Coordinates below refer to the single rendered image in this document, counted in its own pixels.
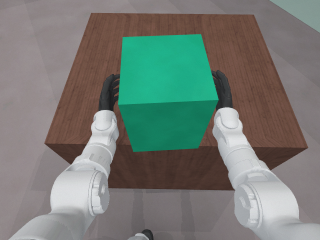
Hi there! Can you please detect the left robot foot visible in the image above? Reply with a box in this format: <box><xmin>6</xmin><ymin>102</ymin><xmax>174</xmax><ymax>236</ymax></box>
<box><xmin>141</xmin><ymin>229</ymin><xmax>154</xmax><ymax>240</ymax></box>

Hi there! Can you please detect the robot left upper arm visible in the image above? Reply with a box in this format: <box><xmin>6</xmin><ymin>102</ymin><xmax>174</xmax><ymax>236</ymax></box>
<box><xmin>9</xmin><ymin>170</ymin><xmax>110</xmax><ymax>240</ymax></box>

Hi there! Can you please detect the carton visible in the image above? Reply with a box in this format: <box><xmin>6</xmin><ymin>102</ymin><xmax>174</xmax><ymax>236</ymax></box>
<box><xmin>118</xmin><ymin>34</ymin><xmax>219</xmax><ymax>152</ymax></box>

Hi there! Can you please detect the robot right upper arm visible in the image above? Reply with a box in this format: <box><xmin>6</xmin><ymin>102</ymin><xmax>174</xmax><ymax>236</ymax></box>
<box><xmin>234</xmin><ymin>181</ymin><xmax>320</xmax><ymax>240</ymax></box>

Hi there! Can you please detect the left robot hand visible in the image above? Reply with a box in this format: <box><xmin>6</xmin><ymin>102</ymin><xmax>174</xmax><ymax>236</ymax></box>
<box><xmin>98</xmin><ymin>74</ymin><xmax>120</xmax><ymax>112</ymax></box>

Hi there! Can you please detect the left robot forearm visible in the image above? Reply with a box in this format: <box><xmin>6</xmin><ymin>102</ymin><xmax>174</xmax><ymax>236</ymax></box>
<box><xmin>50</xmin><ymin>110</ymin><xmax>119</xmax><ymax>209</ymax></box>

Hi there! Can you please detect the pedestal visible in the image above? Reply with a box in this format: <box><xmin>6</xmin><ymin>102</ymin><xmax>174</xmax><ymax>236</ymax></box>
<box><xmin>44</xmin><ymin>13</ymin><xmax>308</xmax><ymax>191</ymax></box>

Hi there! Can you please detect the right robot hand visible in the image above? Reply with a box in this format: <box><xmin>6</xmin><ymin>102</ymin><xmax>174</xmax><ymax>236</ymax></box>
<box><xmin>211</xmin><ymin>70</ymin><xmax>233</xmax><ymax>111</ymax></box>

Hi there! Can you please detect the right robot forearm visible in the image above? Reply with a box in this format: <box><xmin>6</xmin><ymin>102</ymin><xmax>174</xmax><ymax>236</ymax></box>
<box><xmin>212</xmin><ymin>107</ymin><xmax>299</xmax><ymax>217</ymax></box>

